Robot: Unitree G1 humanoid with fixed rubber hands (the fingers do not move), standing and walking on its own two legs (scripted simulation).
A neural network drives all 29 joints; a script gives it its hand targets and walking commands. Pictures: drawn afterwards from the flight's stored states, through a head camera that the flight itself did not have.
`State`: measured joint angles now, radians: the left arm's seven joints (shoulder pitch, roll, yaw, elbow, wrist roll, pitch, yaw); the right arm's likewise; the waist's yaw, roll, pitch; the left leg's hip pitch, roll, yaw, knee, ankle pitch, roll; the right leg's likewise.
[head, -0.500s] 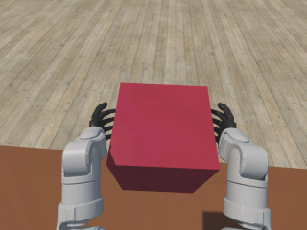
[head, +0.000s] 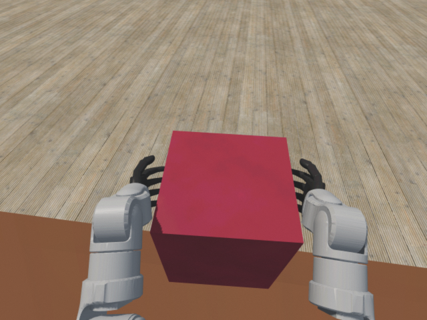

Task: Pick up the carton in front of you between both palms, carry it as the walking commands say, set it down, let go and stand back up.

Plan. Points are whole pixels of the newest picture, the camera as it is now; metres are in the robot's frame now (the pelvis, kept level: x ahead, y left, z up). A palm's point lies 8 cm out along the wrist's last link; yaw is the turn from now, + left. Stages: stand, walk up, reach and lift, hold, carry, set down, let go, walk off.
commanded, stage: carry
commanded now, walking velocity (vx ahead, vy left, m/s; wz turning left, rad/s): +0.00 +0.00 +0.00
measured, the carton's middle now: (223, 214) +0.34 +0.00 +0.04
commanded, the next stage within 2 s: none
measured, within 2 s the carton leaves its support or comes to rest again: neither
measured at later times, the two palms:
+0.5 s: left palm (139, 203) +0.30 +0.14 +0.12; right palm (320, 208) +0.30 -0.16 +0.12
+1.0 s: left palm (139, 201) +0.30 +0.14 +0.12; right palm (320, 206) +0.30 -0.16 +0.12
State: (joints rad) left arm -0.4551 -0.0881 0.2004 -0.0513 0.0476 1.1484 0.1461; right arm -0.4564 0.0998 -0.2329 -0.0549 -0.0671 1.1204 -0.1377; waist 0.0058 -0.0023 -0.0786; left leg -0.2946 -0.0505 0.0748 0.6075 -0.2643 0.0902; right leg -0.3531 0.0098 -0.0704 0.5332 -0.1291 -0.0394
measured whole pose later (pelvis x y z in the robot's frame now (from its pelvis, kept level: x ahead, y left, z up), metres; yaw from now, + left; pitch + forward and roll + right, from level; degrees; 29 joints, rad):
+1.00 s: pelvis -0.02 +0.00 +0.00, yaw +0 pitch +2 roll +0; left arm -0.48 -0.09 0.22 0.01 0.06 1.17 0.15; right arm -0.50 0.09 -0.24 0.03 -0.07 1.14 -0.14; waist 0.00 -0.01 -0.11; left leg -0.30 -0.05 0.08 0.60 -0.24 0.09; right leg -0.35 0.01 -0.07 0.53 -0.10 -0.04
